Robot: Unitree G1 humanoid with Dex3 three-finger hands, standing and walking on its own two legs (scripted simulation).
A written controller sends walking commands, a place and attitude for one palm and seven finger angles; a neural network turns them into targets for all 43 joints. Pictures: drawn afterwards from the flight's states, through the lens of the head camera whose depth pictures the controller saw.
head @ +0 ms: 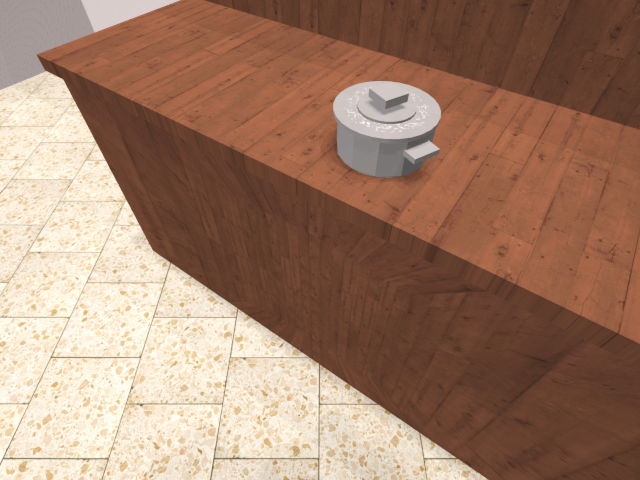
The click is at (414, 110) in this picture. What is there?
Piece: lid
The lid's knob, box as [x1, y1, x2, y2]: [368, 81, 408, 108]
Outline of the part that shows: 408,93 391,81 369,88 368,96 384,108 387,108 406,101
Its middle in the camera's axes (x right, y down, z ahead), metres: +0.11 -0.24 +0.64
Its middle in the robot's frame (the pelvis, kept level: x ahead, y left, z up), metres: +0.66 -0.07 +0.14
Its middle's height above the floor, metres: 0.92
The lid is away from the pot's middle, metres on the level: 0.00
